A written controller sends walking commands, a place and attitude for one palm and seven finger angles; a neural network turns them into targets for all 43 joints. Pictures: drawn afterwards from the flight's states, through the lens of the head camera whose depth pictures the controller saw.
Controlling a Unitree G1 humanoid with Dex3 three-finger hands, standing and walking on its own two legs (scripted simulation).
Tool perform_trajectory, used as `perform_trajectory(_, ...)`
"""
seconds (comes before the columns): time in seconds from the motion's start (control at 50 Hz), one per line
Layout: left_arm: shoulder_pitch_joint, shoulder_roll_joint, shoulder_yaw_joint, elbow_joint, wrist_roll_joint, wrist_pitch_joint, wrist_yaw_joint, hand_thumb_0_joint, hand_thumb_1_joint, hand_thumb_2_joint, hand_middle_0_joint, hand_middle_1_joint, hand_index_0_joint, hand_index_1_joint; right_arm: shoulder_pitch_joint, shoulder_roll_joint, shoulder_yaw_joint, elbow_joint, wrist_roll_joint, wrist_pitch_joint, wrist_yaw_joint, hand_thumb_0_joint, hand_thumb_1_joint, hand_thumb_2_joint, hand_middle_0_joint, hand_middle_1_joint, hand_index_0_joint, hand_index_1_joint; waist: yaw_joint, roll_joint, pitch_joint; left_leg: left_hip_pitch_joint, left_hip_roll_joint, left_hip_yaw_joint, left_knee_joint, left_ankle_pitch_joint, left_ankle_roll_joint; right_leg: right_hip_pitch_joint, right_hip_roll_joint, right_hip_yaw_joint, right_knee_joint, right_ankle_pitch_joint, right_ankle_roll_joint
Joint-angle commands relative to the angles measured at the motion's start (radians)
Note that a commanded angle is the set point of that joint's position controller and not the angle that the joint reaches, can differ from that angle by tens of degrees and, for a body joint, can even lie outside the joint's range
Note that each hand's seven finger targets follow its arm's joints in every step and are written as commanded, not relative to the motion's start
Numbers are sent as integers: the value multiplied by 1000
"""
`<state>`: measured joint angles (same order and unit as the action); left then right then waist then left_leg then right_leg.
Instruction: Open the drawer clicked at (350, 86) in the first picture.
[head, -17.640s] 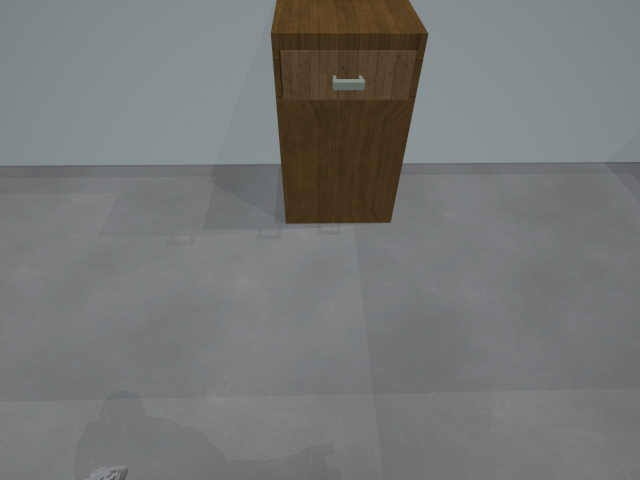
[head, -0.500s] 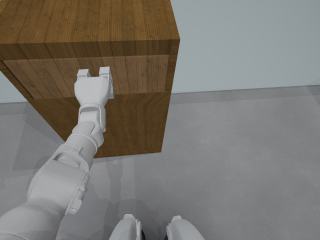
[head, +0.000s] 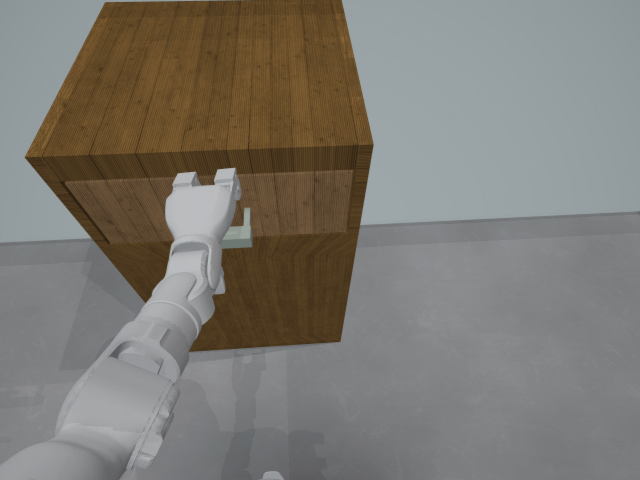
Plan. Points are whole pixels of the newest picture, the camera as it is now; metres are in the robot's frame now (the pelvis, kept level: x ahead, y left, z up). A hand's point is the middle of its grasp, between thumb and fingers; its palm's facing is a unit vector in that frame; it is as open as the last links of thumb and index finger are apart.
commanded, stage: lift the fingers back up to retry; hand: left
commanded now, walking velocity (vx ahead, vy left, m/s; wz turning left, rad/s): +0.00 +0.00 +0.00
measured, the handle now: (220, 226) +0.51 +0.15 -0.05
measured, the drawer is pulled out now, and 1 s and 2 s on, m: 0.00 0.00 0.00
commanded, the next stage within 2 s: re-aim the fingers above the handle in 0.18 s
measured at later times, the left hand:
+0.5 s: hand (210, 239) +0.44 +0.14 +0.02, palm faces +0.01 -0.04 -1.00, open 13.8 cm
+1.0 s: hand (207, 238) +0.44 +0.15 +0.01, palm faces -0.04 -0.04 -1.00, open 13.8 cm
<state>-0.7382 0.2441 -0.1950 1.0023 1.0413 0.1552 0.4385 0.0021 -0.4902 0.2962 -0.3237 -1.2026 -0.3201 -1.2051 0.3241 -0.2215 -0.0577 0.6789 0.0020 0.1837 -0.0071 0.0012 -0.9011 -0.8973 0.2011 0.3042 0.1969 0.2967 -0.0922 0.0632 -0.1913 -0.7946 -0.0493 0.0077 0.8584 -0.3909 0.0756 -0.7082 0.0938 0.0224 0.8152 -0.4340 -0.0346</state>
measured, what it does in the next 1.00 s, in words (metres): stands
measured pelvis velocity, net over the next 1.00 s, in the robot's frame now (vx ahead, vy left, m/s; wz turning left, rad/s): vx -0.01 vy -0.02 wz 0.01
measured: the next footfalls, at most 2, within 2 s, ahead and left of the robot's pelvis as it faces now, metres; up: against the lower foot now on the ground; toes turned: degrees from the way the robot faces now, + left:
none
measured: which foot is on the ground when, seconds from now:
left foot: down 0.00-1.00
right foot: down 0.00-1.00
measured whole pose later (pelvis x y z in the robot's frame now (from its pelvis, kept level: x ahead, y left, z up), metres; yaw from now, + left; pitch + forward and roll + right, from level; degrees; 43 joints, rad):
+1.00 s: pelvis -0.01 -0.02 +0.00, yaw +1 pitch +18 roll -1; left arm -0.73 0.30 -0.16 1.03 1.05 0.10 0.42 0.00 -0.49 0.30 -0.32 -1.20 -0.32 -1.20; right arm 0.33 -0.23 -0.06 0.69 0.01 0.15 -0.02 0.00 -0.90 -0.90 0.20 0.30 0.20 0.30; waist -0.10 0.05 -0.18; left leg -0.77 -0.04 0.00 0.83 -0.36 0.05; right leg -0.70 0.10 0.01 0.80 -0.42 -0.06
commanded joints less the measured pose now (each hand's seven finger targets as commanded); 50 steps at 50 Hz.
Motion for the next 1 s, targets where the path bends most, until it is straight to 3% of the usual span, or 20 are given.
perform_trajectory(0.0,-400,126,30,-207,25,-12,24,0,-500,300,-300,-1200,-300,-1200,61,-143,-44,-85,1,-9,-7,0,-900,-900,200,300,200,300,-19,-24,-356,445,49,-41,-74,506,-31,74,-13,-24,-101,415,-13)
perform_trajectory(0.02,-346,116,32,-169,22,-4,22,0,-500,300,-300,-1200,-300,-1200,60,-144,-44,-89,1,-6,-6,0,-900,-900,200,300,200,300,-13,-52,-318,415,44,-34,-77,489,-28,90,-13,-24,-107,420,-14)
perform_trajectory(0.06,-326,146,54,-150,22,0,17,0,-500,300,-300,-1200,-300,-1200,50,-145,-37,-96,4,0,-8,0,-900,-900,200,300,200,300,-2,-75,-320,378,36,-21,-85,470,-25,132,-18,-10,-110,451,-12)
perform_trajectory(0.08,-332,137,44,-157,21,1,15,0,-500,300,-300,-1200,-300,-1200,47,-146,-37,-101,3,1,-9,0,-900,-900,200,300,200,300,-12,-93,-306,366,35,-21,-86,456,-23,139,-20,-10,-112,455,-12)
perform_trajectory(0.14,-359,135,44,-230,18,-26,8,0,-500,300,-300,-1200,-300,-1200,34,-142,-43,-112,-1,-3,-11,0,-900,-900,200,300,200,300,-7,-67,-360,398,33,-15,-78,489,-21,165,-26,2,-110,497,-12)
perform_trajectory(0.16,-354,166,63,-258,30,-40,8,0,-500,300,-300,-1200,-300,-1200,32,-141,-43,-113,1,-3,-11,0,-900,-900,200,300,200,300,4,-40,-392,419,35,-18,-76,503,-25,160,-25,3,-101,496,-12)
perform_trajectory(0.18,-353,133,39,-271,32,-50,9,0,-500,300,-300,-1200,-300,-1200,31,-137,-47,-113,-3,-5,-11,0,-900,-900,200,300,200,300,-3,-29,-386,434,36,-19,-69,516,-25,146,-23,-1,-98,497,-13)
perform_trajectory(0.22,-326,126,42,-276,37,-64,19,0,-500,300,-300,-1200,-300,-1200,26,-134,-49,-111,-3,-8,-7,0,-900,-900,200,300,200,300,2,-30,-363,433,36,-21,-64,521,-26,130,-21,-4,-97,486,-14)
perform_trajectory(0.28,-367,113,31,-278,41,-64,39,0,-500,300,-300,-1200,-300,-1200,22,-132,-52,-98,-6,-11,-3,0,-900,-900,200,300,200,300,-13,-29,-357,429,37,-28,-58,499,-28,100,-20,-7,-89,459,-14)
perform_trajectory(0.36,-398,185,78,-260,47,-40,58,0,-500,300,-300,-1200,-300,-1200,8,-134,-46,-90,-3,-9,-5,0,-900,-900,200,300,200,300,-7,-32,-375,393,26,-20,-59,447,-26,127,-23,6,-91,461,-12)
perform_trajectory(0.38,-408,124,31,-268,38,-35,55,0,-500,300,-300,-1200,-300,-1200,17,-132,-48,-93,-6,-11,-4,0,-900,-900,200,300,200,300,-18,-24,-376,399,24,-18,-57,450,-25,127,-23,1,-91,465,-12)
perform_trajectory(0.52,-363,156,52,-201,20,-22,23,0,-500,300,-300,-1200,-300,-1200,11,-136,-41,-98,2,-11,-14,0,-900,-900,200,300,200,300,-16,-94,-329,334,15,-8,-78,363,-15,174,-29,18,-122,448,-5)
perform_trajectory(0.62,-401,177,54,-182,24,-45,16,0,-500,300,-300,-1200,-300,-1200,25,-138,-35,-96,6,-25,-23,0,-900,-900,200,300,200,300,-25,-85,-292,296,14,-7,-88,302,-12,154,-33,24,-132,385,-5)
perform_trajectory(0.66,-400,220,87,-195,35,-59,24,0,-500,300,-300,-1200,-300,-1200,22,-134,-34,-99,7,-31,-24,0,-900,-900,200,300,200,300,-5,-54,-337,297,12,-4,-84,315,-15,167,-34,31,-121,394,-6)
perform_trajectory(0.68,-416,179,59,-207,31,-64,28,0,-500,300,-300,-1200,-300,-1200,30,-132,-37,-99,2,-37,-23,0,-900,-900,200,300,200,300,-18,-43,-336,310,15,-3,-81,316,-14,154,-33,24,-119,392,-7)
perform_trajectory(0.8,-383,243,110,-158,35,-45,44,0,-500,300,-300,-1200,-300,-1200,36,-138,-36,-91,7,-43,-22,0,-900,-900,200,300,200,300,-7,-65,-338,267,12,4,-80,302,-15,174,-32,33,-123,397,-2)
perform_trajectory(0.84,-415,204,77,-157,23,-42,34,0,-500,300,-300,-1200,-300,-1200,43,-140,-38,-88,7,-49,-20,0,-900,-900,200,300,200,300,-28,-79,-320,274,14,0,-78,302,-13,162,-30,26,-127,394,-3)
perform_trajectory(0.86,-418,237,96,-147,28,-41,31,0,-500,300,-300,-1200,-300,-1200,47,-142,-38,-83,11,-50,-22,0,-900,-900,200,300,200,300,-24,-82,-328,269,13,1,-81,290,-12,161,-31,30,-130,381,1)
perform_trajectory(0.94,-474,196,64,-194,17,-74,16,0,-500,300,-300,-1200,-300,-1200,63,-140,-46,-75,5,-65,-23,0,-900,-900,200,300,200,300,-43,-36,-357,325,19,-7,-67,328,-12,126,-28,21,-118,386,-4)
perform_trajectory(0.98,-459,200,71,-189,21,-86,16,0,-500,300,-300,-1200,-300,-1200,76,-143,-47,-70,3,-67,-21,0,-900,-900,200,300,200,300,-37,-20,-368,338,21,-13,-59,348,-15,105,-24,17,-105,391,-7)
